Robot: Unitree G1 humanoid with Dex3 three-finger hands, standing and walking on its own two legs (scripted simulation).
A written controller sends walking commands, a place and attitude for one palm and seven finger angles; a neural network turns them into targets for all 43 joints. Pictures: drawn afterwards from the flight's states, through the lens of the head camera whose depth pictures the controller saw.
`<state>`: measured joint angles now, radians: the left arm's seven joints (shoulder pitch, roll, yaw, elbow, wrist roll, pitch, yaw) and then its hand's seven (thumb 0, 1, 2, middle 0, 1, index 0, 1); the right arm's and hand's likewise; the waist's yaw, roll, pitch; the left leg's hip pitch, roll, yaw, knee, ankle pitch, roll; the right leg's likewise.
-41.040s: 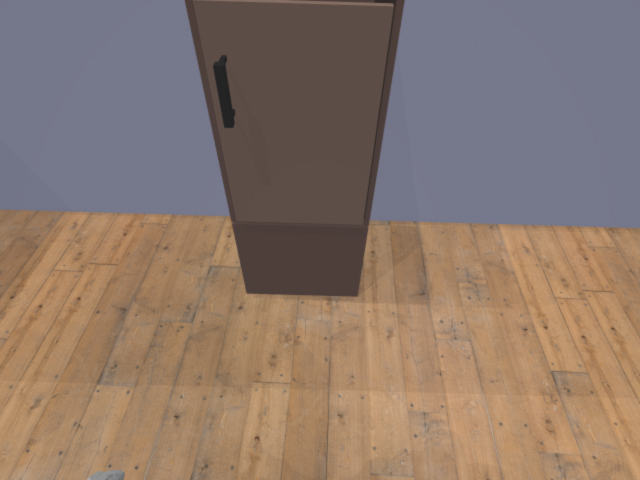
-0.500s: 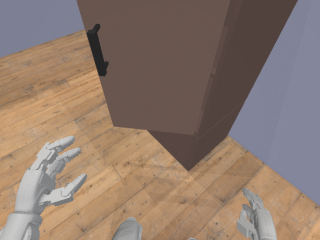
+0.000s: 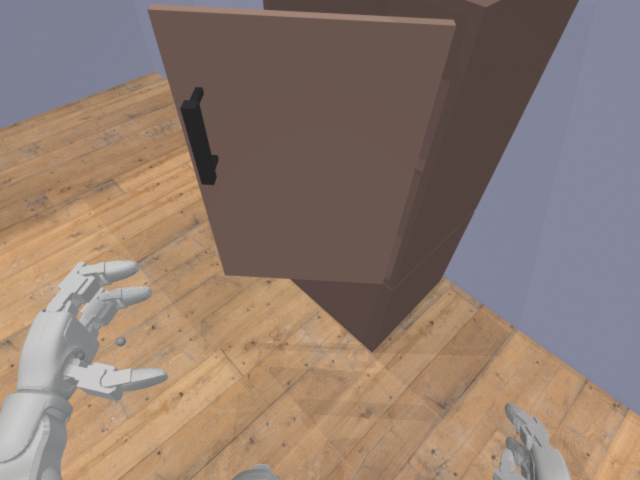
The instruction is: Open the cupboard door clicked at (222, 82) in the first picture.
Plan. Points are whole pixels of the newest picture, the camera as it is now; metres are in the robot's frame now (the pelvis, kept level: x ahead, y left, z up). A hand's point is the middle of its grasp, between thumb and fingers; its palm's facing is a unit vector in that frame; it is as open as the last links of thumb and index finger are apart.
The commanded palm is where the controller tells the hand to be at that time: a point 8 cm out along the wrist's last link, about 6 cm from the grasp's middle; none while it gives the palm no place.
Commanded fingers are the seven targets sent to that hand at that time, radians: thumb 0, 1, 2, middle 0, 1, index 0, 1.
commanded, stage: raise the hand with hooked fingers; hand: left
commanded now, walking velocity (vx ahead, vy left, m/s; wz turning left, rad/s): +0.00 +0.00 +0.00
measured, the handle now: (203, 137) +0.57 +0.22 +0.11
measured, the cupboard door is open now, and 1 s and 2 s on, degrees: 42 42 42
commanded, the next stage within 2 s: move the hooked fingers beside the handle in 1.00 s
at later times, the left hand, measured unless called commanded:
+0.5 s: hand (63, 286) +0.28 +0.29 +0.13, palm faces +0.06 -1.00 -0.05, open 13.9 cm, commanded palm +0.25 +0.34 +0.13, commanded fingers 0.00 -0.50 0.30 -0.30 -1.20 -0.30 -1.20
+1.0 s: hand (96, 278) +0.29 +0.26 +0.13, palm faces +0.05 -1.00 -0.04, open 14.0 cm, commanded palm +0.26 +0.31 +0.13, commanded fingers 0.00 -0.50 0.30 -0.30 -1.20 -0.30 -1.20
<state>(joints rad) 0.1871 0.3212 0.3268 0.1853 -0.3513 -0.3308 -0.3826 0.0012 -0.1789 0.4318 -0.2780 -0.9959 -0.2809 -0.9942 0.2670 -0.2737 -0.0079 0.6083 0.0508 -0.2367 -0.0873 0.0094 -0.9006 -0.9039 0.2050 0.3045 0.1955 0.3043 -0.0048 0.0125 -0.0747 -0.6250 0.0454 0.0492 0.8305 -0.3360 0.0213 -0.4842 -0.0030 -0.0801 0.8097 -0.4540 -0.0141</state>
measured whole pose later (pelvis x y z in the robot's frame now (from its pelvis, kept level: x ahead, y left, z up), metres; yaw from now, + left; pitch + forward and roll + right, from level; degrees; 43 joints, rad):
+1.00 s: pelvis +0.00 -0.02 +0.02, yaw +0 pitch +3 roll -1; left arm -0.08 0.42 0.43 0.40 -0.34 -0.15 -0.47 -0.01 -0.50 0.30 -0.30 -1.20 -0.30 -1.20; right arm 0.27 -0.27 0.04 0.62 0.07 -0.20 -0.11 0.01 -0.90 -0.90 0.21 0.30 0.20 0.30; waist 0.01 0.04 -0.05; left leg -0.45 0.05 0.04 0.66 -0.26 0.00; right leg -0.31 0.01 -0.09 0.64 -0.38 -0.03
